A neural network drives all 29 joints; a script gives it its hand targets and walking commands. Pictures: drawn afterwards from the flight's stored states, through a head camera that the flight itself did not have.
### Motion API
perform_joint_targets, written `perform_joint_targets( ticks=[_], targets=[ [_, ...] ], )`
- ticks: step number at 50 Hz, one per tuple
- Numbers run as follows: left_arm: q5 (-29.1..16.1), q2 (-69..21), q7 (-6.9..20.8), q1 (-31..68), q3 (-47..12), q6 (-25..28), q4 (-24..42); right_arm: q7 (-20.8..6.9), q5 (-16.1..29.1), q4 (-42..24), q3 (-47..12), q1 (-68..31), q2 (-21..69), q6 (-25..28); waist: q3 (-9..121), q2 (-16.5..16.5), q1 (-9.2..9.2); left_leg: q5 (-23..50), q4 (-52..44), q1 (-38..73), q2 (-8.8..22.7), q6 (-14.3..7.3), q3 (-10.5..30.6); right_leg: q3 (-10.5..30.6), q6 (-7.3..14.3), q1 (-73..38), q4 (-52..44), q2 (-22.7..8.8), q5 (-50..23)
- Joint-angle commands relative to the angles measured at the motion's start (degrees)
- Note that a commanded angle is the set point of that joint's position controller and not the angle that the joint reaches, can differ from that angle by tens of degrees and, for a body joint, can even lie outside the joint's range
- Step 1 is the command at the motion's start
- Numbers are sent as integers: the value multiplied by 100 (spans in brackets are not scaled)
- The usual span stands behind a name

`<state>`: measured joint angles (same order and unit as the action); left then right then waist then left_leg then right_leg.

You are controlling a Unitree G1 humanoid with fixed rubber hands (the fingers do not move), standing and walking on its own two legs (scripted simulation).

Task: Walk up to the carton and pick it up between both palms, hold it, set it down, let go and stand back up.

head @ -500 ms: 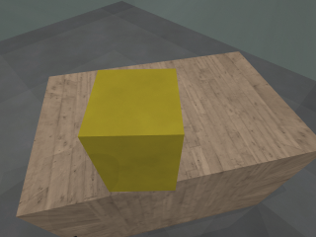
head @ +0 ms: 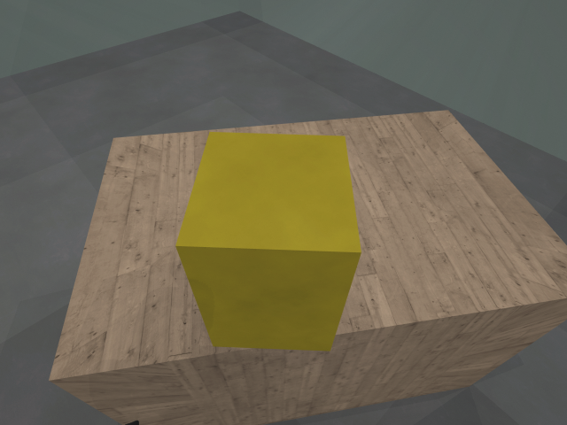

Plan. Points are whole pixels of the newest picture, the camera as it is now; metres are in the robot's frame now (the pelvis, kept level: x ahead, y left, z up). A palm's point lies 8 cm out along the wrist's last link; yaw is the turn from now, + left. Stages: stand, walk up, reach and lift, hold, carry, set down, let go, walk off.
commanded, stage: walk up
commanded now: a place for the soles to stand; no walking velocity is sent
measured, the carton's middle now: (274, 249) +0.38 +0.01 +0.02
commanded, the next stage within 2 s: reach and lift in 1.98 s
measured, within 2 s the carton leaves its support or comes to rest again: neither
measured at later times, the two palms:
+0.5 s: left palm out of the picture +0.02 +0.24 -0.12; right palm out of the picture +0.01 -0.27 -0.11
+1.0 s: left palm out of the picture -0.02 +0.23 -0.13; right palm out of the picture +0.05 -0.27 -0.12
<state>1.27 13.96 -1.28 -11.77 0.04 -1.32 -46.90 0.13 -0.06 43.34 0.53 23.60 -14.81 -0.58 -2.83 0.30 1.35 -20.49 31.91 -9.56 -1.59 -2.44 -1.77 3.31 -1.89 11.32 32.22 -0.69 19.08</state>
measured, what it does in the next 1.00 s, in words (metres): stands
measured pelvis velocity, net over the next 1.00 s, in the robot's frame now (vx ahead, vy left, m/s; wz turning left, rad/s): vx -0.01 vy -0.03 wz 0.19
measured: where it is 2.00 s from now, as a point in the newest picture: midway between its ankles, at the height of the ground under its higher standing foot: outside the picture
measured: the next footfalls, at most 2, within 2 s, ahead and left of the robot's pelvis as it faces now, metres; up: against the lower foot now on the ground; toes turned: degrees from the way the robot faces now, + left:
none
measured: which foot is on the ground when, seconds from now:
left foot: down 0.00-1.00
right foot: down 0.00-1.00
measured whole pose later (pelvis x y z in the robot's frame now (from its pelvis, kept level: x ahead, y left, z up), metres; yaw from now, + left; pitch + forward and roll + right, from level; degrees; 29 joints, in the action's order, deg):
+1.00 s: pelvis -0.01 -0.03 +0.00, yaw +11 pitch -1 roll -1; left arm 1.6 14.5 -0.8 -17.2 -0.1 -0.4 -52.2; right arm 1.4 -0.7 48.8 0.9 23.2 -12.6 0.5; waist -2.0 0.4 0.0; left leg -17.3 31.7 -13.0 -3.6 -0.4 9.3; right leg -6.9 0.0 9.4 29.2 -2.0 18.5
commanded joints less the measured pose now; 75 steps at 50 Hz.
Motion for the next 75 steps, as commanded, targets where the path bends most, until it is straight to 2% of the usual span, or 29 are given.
perform_joint_targets(
  ticks=[1, 6, 14, 17, 20, 22, 30, 35, 38, 40, 43, 45, 47, 49, 53, 55, 57, 59, 60, 62, 64, 66, 67, 68, 69, 70, 71, 73, 75],
  targets=[
    [-14, 785, -21, 27, 209, 206, 458, 62, -2, -389, 283, 303, -903, 121, 213, -117, -78, 2293, -553, -255, 679, -148, 728, 225, 363, -331, -335, -299, -1815],
    [-38, 937, -8, 56, 241, 202, 389, 55, -52, -332, 269, 367, -755, 119, 70, 152, -34, 1565, -411, -261, 469, 3, 676, 463, 568, -136, -700, -558, -1521],
    [-39, 808, 19, 23, 177, 201, 286, 72, -21, -214, 304, 350, -821, 177, -1, -64, -57, 1460, -703, -361, 542, -66, 970, 104, 414, -143, -700, -357, -998],
    [-30, 846, -3, -105, 209, 226, 185, 103, -14, -135, 287, 294, -783, 160, -71, -149, -124, 1346, -591, -554, 396, -4, 1003, 216, 499, -240, -947, -558, -820],
    [-14, 851, -7, -53, 201, 225, 103, 103, -19, -65, 270, 392, -691, 174, -111, -100, -77, 1285, -630, -495, 350, 24, 1028, 203, 544, -192, -1012, -639, -762],
    [-36, 903, 2, -58, 194, 219, 59, 109, -38, -35, 276, 405, -668, 190, -43, 177, -43, 1221, -669, -416, 348, 49, 1082, 56, 514, -138, -1063, -613, -574],
    [-11, 747, -3, -329, 153, 206, -108, 136, -21, 122, 292, 347, -731, 210, -97, -373, -160, 1034, -923, -853, 429, -9, 1467, -299, 404, -448, -849, -496, -431],
    [-35, 839, -11, -451, 138, 230, -139, 147, -48, 193, 268, 371, -649, 217, 126, 59, -144, 1531, -552, -651, 286, 27, 1330, -201, 507, -518, -995, -699, -778],
    [-44, 926, -23, -332, 165, 195, -120, 166, -64, 252, 258, 396, -565, 183, -70, 45, -87, 1308, -447, -735, 203, 87, 1255, -163, 594, -345, -1142, -848, -399],
    [-1, 926, -10, -410, 188, 143, -187, 160, -109, 231, 308, 421, -527, 201, -284, 109, -103, 533, -489, -729, 175, 31, 1329, -251, 630, -53, -1108, -779, 454],
    [11, 739, 27, -383, 153, 123, -119, 163, -98, 232, 372, 485, -736, 245, -472, -407, -78, 293, -1053, -944, 570, -179, 2198, -627, 399, 145, -423, -369, 255],
    [48, 611, 37, -538, 132, 153, -76, 197, -76, 255, 398, 445, -959, 247, -264, -753, -100, 660, -1280, -824, 821, -390, 2701, -553, 280, 57, -195, -177, -38],
    [40, 644, 19, -730, 123, 220, -91, 202, -63, 176, 352, 159, -880, 239, -65, -665, -214, 1467, -989, -762, 675, -349, 2388, -441, 332, -264, -502, -306, -520],
    [38, 866, 1, -776, 182, 272, -118, 182, -57, 144, 254, 128, -619, 237, 100, -209, -240, 2159, -478, -1002, 368, -109, 1778, -347, 452, -916, -688, -552, -1254],
    [9, 1145, -40, -890, 240, 213, -210, 222, -140, 56, 248, 88, -362, 164, -1, 257, -291, 842, 637, -1271, -23, 258, 762, 324, 1220, -888, -1231, -1651, -1454],
    [-12, 1148, -34, -733, 186, 155, -231, 200, -156, 68, 254, 79, -292, 157, -437, 580, -225, 403, 468, -1118, 84, 233, 650, 157, 1330, -298, -1370, -1732, -1471],
    [-42, 1052, 3, -606, 112, 138, -203, 167, -189, 86, 297, 247, -374, 235, -389, 478, -81, 1532, -227, -391, 334, 95, 988, -390, 953, 163, -937, -1355, -1451],
    [-62, 790, 33, -562, 41, 131, -80, 154, -110, 203, 408, 464, -765, 301, 38, -125, 6, 2558, -472, 114, 688, -221, 1906, -975, 439, 270, -73, -563, -1224],
    [-35, 685, 31, -576, 14, 127, -16, 166, -87, 263, 446, 530, -956, 304, 202, -367, 40, 2616, -679, 259, 1012, -555, 2497, -880, 288, 321, 275, -368, -985],
    [-30, 555, 26, -541, 10, 98, 33, 223, -82, 279, 453, 474, -1053, 268, 70, -957, 66, 2750, -1038, 343, 1375, -1004, 3005, -758, 179, 687, 576, -119, 438],
    [-47, 500, 8, -560, 36, 87, 40, 275, -157, 262, 410, 279, -952, 192, -58, -834, 109, 2860, -1103, 594, 1527, -1128, 2938, -561, 142, 1176, 594, -133, 1291],
    [-49, 543, -5, -787, 92, 182, 35, 283, -149, 245, 359, -148, -936, 145, -16, -683, -139, 3356, -837, 310, 1275, -825, 2329, -421, 189, 680, -221, -244, 329],
    [-59, 543, -15, -1047, 106, 254, -90, 255, -67, 187, 308, -530, -903, 135, 126, -663, -342, 3654, -534, -64, 936, -486, 1834, -411, 238, -82, -1051, -276, -898],
    [-1, 750, -22, -1147, 170, 323, -149, 213, 3, 159, 228, -561, -726, 150, 346, -325, -338, 3219, -142, -593, 552, -113, 1328, -187, 327, -894, -1109, -506, -2220],
    [49, 1030, -50, -1242, 261, 351, -132, 182, 31, 123, 144, -364, -530, 137, 590, -16, -276, 1806, 270, -1004, 203, 205, 950, 548, 559, -1235, -1210, -1108, -2410],
    [-61, 1206, -44, -1155, 260, 307, -126, 220, -9, 178, 149, -213, -354, 59, 541, 126, -166, 318, 346, -600, 35, 348, 768, 872, 962, -638, -1363, -1591, -2038],
    [-95, 1234, -25, -833, 266, 255, -99, 233, -74, 248, 134, -129, -239, 20, 192, 275, -91, 59, 218, -527, 85, 342, 731, 819, 1189, -243, -1450, -1618, -1367],
    [-131, 1062, -8, -582, 192, 200, -51, 180, -135, 303, 189, -315, -393, 69, -426, 545, -103, 672, -251, -412, 247, 314, 747, 582, 1007, 354, -1539, -1282, -990],
    [-165, 893, -13, -663, 120, 202, -106, 146, -96, 403, 231, -295, -556, 141, -400, 599, -88, 1349, -496, -278, 325, 239, 874, 209, 668, 229, -1374, -878, -1504]
  ],
)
